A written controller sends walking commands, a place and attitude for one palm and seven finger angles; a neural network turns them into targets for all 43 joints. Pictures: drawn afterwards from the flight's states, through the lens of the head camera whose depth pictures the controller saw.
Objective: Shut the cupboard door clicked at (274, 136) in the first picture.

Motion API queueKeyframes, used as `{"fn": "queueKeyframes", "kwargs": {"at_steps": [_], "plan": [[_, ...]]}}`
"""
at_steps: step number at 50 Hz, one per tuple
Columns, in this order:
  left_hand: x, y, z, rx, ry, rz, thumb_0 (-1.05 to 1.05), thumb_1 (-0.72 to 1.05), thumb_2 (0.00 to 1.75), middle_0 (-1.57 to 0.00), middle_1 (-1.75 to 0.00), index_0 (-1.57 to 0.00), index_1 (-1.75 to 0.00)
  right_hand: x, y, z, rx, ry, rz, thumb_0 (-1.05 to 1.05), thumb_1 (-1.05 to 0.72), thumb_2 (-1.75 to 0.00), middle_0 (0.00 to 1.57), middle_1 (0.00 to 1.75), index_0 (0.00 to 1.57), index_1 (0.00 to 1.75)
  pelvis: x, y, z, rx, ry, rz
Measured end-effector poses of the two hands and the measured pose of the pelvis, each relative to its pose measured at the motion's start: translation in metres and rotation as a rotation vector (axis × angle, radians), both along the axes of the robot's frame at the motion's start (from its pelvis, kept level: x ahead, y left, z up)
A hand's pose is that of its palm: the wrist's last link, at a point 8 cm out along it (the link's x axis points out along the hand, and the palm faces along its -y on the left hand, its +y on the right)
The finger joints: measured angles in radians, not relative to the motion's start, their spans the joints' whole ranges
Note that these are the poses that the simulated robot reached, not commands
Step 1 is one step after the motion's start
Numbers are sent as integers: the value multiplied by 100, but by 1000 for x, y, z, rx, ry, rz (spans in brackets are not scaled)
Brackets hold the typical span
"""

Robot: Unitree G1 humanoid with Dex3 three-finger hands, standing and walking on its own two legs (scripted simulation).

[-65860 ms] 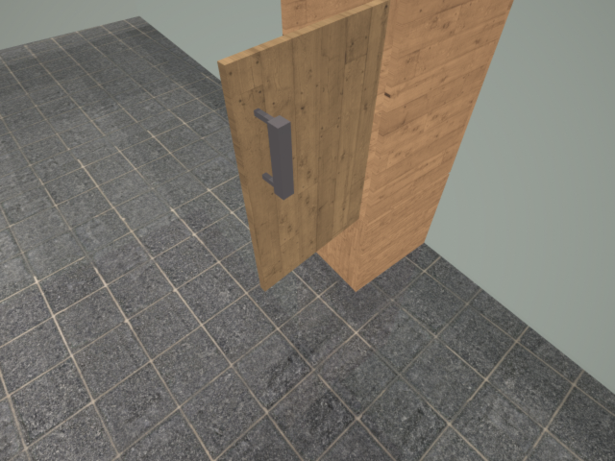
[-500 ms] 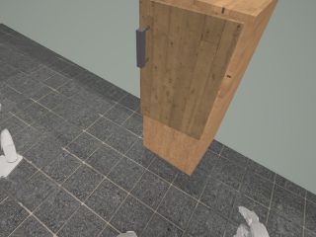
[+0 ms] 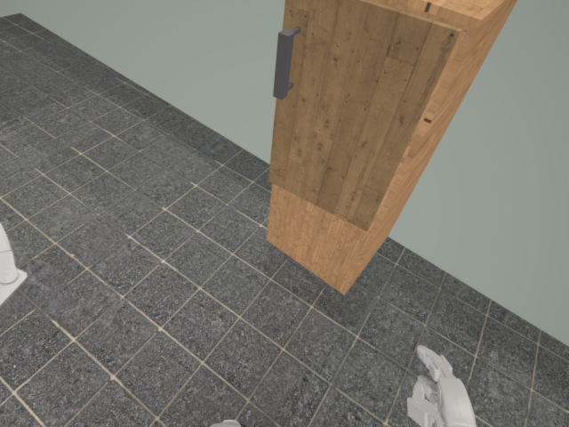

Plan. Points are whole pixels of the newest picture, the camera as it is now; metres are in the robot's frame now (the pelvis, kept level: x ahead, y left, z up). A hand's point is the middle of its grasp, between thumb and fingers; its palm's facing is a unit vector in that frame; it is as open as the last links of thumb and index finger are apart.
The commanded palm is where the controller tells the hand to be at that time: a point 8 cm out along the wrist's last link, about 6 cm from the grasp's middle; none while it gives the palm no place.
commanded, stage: stop stepping back and stand still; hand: left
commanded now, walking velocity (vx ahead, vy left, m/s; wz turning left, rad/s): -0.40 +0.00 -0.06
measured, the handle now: (288, 63) +0.86 +0.06 +0.09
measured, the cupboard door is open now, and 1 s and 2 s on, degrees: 6 6 6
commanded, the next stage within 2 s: let the arm hang, fingers relaxed in 1.00 s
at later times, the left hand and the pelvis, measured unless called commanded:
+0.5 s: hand out of the picture +0.12 +0.28 +0.19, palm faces +0.41 -0.82 -0.39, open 7.4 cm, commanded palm +0.04 +0.32 +0.18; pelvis -0.09 +0.02 -0.01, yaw +1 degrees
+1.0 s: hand out of the picture +0.07 +0.31 +0.18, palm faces +0.38 -0.80 -0.47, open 7.4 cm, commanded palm +0.03 +0.35 +0.18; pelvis -0.13 +0.06 +0.00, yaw -4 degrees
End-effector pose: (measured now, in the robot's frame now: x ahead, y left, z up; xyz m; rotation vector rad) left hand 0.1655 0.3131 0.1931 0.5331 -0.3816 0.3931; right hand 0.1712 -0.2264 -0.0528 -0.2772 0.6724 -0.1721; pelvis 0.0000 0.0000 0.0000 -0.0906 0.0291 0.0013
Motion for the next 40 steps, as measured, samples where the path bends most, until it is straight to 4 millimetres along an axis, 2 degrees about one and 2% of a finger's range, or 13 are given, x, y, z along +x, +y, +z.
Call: {"fn": "queueKeyframes", "kwargs": {"at_steps": [6, 10, 12, 17, 22, 26, 28, 30, 33, 36, 40], "plan": [[-22, -12, 4, -49, 13, -61, 2, 89, 90, -20, -30, -21, -31, -33, 11, 6, 37, -18, 12, 1, -90, -90, 20, 30, 20, 30, -28, 1, 6, 0, 40, -55], [-35, -25, -4, -12, 60, -111, 2, 89, 90, -20, -30, -21, -31, -64, 4, -8, 34, -1, 1, 1, -90, -90, 21, 30, 20, 30, -55, 0, -4, 42, 34, -89], [-41, -25, -6, -21, 73, -126, 2, 88, 90, -21, -30, -21, -31, -86, -2, -15, 30, 33, -40, 1, -90, -90, 21, 30, 20, 30, -61, 3, -5, 31, 2, -85], [-54, -12, -10, -44, 31, -112, 1, 88, 90, -21, -30, -21, -31, -137, -17, -28, -11, 91, -161, 1, -90, -90, 20, 30, 20, 30, -62, 12, -14, 23, -71, -63], [-63, 4, -5, -68, -22, -64, 2, 88, 90, -21, -30, -21, -31, -169, -17, -35, -29, 128, -202, 1, -90, -90, 20, 30, 20, 30, -78, 18, -15, 26, -81, -28], [-94, 9, 6, -3, -6, -59, 2, 88, 90, -21, -30, -21, -31, -182, -5, -34, 6, 139, -159, 1, -90, -90, 20, 30, 20, 30, -98, 21, -11, 33, -72, 0], [-111, 12, 8, 20, -10, -57, 2, 88, 90, -21, -30, -21, -31, -185, 0, -33, 7, 156, -146, 1, -90, -90, 20, 30, 20, 30, -99, 26, -9, 50, -68, -46], [-119, 20, 6, 13, -32, -35, 2, 88, 90, -21, -30, -21, -31, -185, 7, -32, -5, 162, -130, 1, -90, -90, 20, 30, 20, 30, -98, 32, -9, 51, -61, -62], [-115, 38, -6, -42, -69, 12, 1, 88, 90, -21, -30, -21, -31, -179, 16, -38, -22, 137, -112, 1, -90, -90, 20, 30, 20, 30, -104, 46, -16, 40, -63, -30], [-106, 49, -17, -111, -20, 41, 1, 88, 90, -20, -30, -21, -31, -171, 33, -31, 8, 92, -102, 1, -90, -90, 20, 30, 20, 30, -117, 52, -11, 60, -76, -47], [-107, 35, -12, -94, 51, -15, 2, 89, 90, -20, -30, -20, -31, -164, 56, -12, 72, 5, -65, 1, -90, -90, 20, 30, 20, 30, -129, 51, 1, 65, -60, -64]]}}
